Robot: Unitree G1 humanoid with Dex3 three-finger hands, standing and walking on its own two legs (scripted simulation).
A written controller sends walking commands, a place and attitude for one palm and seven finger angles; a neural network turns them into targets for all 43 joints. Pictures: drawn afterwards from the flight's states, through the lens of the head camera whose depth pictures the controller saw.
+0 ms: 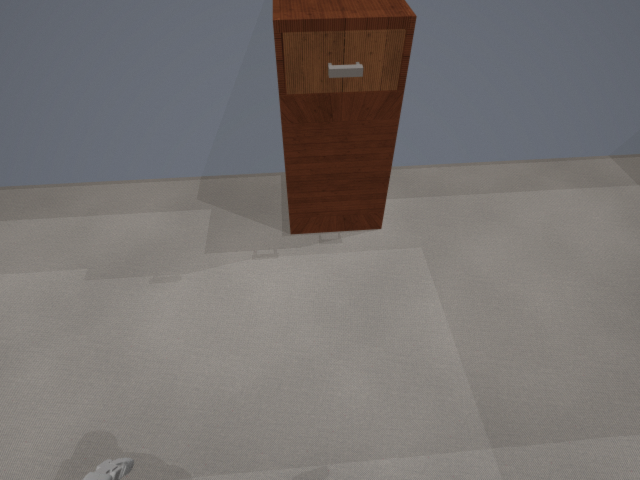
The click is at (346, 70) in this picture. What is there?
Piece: drawer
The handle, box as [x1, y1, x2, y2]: [328, 62, 362, 77]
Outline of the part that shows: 362,65 358,62 352,65 332,65 331,63 328,63 328,75 329,77 362,76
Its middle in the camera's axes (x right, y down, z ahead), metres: +0.07 -0.51 +1.16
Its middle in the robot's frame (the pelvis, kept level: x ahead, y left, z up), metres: +1.21 -0.02 -0.03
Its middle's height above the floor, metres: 0.74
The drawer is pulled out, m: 0.00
